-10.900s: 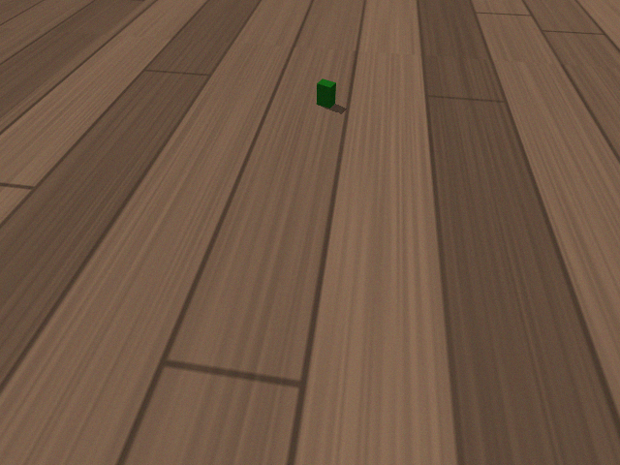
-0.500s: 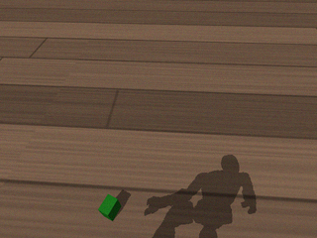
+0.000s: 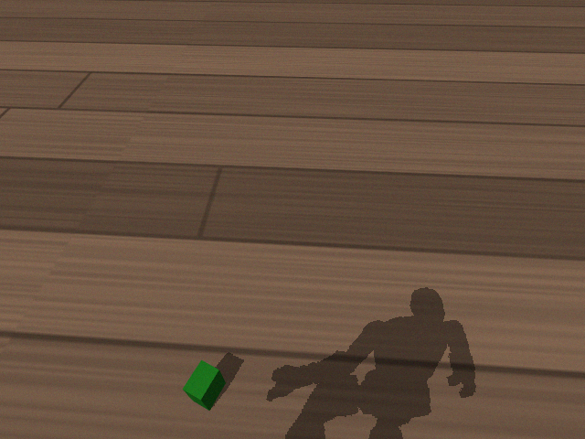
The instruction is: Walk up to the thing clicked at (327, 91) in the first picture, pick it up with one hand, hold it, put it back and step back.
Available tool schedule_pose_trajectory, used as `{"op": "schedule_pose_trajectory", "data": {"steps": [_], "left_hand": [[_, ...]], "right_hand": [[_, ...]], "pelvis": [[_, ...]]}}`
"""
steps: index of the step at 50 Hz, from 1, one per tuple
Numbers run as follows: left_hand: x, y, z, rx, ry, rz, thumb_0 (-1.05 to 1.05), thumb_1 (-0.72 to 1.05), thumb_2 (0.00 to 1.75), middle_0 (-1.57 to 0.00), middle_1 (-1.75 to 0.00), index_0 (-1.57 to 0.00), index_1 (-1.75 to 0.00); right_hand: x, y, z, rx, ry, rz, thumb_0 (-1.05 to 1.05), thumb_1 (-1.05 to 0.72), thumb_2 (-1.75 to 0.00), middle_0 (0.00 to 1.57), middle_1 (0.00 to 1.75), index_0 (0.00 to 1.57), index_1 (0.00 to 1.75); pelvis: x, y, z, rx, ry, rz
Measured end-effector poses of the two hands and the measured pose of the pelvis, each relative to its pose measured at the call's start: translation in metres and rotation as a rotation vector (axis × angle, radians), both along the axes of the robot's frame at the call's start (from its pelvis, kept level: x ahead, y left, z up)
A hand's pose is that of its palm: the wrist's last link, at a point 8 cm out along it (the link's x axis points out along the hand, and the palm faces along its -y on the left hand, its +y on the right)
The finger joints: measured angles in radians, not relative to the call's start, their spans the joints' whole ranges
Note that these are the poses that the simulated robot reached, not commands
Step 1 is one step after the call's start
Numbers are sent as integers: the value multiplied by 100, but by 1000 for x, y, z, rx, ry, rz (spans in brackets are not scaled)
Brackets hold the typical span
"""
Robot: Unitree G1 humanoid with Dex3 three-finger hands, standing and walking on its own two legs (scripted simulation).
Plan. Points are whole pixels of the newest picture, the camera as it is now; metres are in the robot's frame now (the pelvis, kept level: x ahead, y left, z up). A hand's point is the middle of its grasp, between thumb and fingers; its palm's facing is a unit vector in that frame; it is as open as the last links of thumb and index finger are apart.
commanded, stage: stand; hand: left
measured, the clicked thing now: (205, 385) +0.38 +0.30 -0.71
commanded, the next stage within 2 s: walk up in 0.86 s
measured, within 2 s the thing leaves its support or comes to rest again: neither
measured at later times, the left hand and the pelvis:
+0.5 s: hand out of the picture +0.08 +0.25 -0.16, palm faces -0.03 -0.94 -0.34, open 7.4 cm; pelvis +0.00 +0.00 +0.00, yaw +0 degrees
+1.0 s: hand out of the picture +0.06 +0.29 -0.15, palm faces +0.00 -0.91 -0.41, open 7.4 cm; pelvis -0.01 +0.02 -0.01, yaw +0 degrees
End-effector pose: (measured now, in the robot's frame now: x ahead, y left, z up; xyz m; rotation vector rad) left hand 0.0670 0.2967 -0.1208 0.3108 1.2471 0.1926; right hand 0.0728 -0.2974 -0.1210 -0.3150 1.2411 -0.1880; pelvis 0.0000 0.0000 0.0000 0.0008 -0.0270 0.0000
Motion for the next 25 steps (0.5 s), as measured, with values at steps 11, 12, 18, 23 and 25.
{"op": "schedule_pose_trajectory", "data": {"steps": [11, 12, 18, 23, 25], "left_hand": [[4, -1, 0, 0, 1, -4, 0, 91, 89, -21, -30, -20, -30], [5, -1, 0, 0, 0, -4, 0, 91, 89, -21, -30, -20, -30], [8, -1, 0, 0, -8, -6, 0, 91, 89, -21, -30, -20, -30], [10, 0, 1, 2, -14, -6, 0, 91, 89, -21, -30, -20, -30], [10, 0, 1, 2, -17, -7, 0, 91, 89, -21, -30, -20, -30]], "right_hand": [[-1, -1, 0, -2, 11, -4, 1, -90, -90, 20, 30, 21, 30], [-1, -1, 0, -2, 11, -4, 1, -90, -90, 20, 30, 21, 30], [1, -1, 0, -2, 7, -3, 1, -90, -90, 20, 30, 21, 30], [3, 0, 1, -4, -1, -1, 1, -90, -90, 20, 30, 21, 30], [3, 0, 1, -3, -4, 0, 1, -90, -90, 20, 30, 21, 30]], "pelvis": [[3, 0, 0, 0, 1, -1], [4, 0, 0, 0, 0, -1], [5, 0, 0, -1, -2, -1], [5, 0, 0, -1, -4, -2], [5, 0, 0, 0, -5, -3]]}}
